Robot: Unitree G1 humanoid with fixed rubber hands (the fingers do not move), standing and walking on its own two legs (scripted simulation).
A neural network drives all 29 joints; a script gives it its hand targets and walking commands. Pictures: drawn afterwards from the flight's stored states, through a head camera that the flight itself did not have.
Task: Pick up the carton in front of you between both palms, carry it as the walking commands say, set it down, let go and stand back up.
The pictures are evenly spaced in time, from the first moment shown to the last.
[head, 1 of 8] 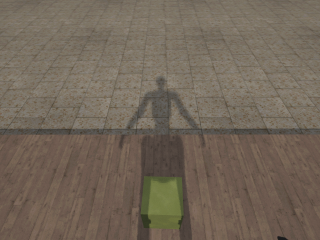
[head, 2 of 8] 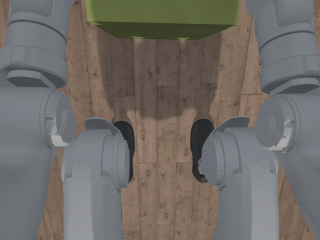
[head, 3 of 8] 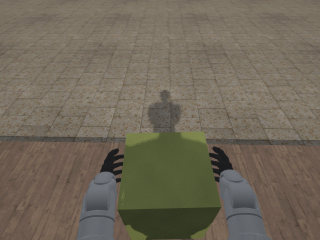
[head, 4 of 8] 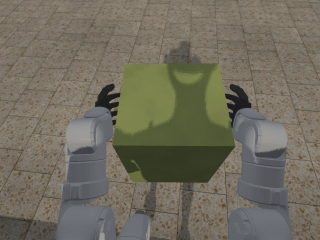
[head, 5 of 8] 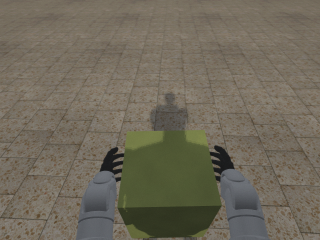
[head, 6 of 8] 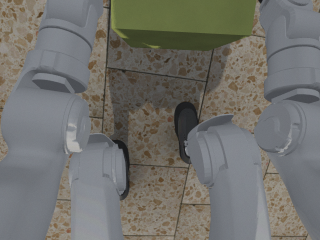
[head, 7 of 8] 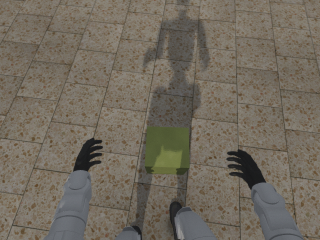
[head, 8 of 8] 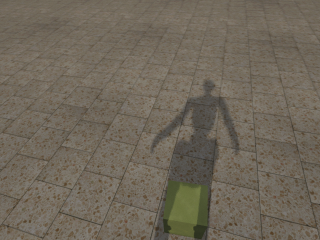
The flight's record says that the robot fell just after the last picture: no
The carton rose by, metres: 0.68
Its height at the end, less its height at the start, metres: -0.11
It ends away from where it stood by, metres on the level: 1.97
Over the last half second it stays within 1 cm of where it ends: yes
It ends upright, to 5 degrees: yes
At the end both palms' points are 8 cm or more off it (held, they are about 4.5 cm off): yes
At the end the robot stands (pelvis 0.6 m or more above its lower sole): yes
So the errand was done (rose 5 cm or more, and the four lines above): yes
